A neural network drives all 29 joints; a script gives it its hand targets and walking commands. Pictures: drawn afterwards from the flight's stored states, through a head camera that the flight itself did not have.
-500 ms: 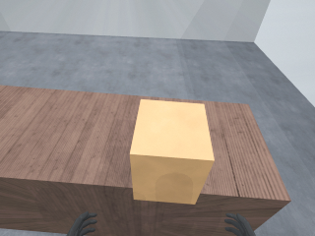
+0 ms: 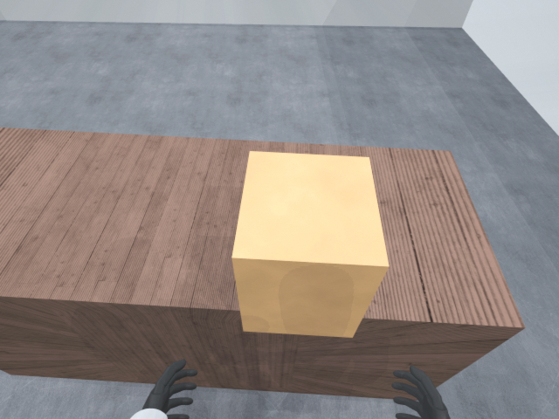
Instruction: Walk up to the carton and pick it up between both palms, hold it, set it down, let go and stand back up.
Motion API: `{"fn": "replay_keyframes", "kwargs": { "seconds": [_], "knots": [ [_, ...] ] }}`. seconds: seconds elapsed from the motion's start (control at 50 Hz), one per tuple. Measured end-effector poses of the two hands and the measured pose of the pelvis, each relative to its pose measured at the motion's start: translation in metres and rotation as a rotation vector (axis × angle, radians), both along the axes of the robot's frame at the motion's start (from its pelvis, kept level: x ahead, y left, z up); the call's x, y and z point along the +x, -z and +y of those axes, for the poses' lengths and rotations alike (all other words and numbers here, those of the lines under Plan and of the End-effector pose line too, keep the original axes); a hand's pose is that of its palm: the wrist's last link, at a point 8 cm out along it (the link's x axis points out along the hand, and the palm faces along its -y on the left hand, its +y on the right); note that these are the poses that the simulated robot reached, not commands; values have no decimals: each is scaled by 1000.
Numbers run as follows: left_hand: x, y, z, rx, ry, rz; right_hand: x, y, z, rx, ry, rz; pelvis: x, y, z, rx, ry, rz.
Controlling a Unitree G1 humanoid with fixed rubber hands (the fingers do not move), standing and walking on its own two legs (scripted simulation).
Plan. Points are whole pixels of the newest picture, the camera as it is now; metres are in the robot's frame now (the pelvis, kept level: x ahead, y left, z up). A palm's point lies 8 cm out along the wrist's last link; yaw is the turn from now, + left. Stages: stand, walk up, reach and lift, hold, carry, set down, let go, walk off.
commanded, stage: let go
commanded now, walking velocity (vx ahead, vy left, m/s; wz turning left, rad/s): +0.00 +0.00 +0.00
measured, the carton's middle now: (303, 248) +0.41 -0.02 -0.03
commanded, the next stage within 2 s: stand in 0.38 s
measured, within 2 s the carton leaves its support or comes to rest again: neither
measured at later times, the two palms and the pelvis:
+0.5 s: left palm out of the picture +0.14 +0.22 -0.10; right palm out of the picture +0.11 -0.23 -0.11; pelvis -0.01 +0.00 +0.00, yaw -1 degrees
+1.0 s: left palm out of the picture +0.06 +0.24 -0.14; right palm out of the picture -0.02 -0.21 -0.14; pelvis +0.03 +0.02 +0.00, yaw -4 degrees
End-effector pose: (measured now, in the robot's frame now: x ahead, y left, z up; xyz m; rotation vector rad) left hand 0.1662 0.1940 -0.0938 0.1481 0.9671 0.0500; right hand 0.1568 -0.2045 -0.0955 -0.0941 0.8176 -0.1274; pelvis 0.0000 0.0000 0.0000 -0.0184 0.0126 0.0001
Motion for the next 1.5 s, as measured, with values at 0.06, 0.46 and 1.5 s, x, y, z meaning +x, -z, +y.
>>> {"fn": "replay_keyframes", "kwargs": {
  "seconds": [0.06,0.46,1.5],
  "knots": [
    [5,2,-1,2,7,29,0,3,-2,-12,7,26,-2,0,0,1,4,6],
    [-21,7,19,54,-9,42,-30,14,-18,-37,0,148,-16,0,-3,4,19,15],
    [-136,59,57,54,-40,451,-192,56,44,33,219,644,27,4,45,17,92,-50]
  ]
}}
